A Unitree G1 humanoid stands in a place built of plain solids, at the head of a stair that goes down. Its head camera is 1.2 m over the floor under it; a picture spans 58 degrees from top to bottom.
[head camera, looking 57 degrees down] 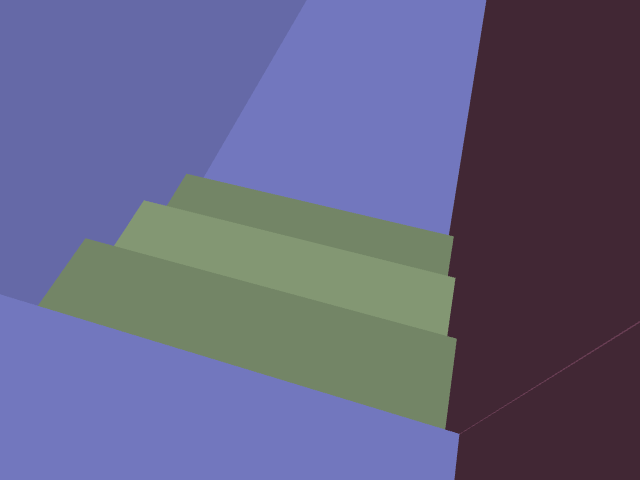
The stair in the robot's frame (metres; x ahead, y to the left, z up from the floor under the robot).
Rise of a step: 0.17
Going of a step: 0.33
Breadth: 1.40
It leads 16 degrees to the right of straight ahead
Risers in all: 4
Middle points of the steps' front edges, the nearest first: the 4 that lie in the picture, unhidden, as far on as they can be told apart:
0.39 0.31 0.00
0.70 0.22 -0.17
1.02 0.13 -0.34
1.34 0.03 -0.52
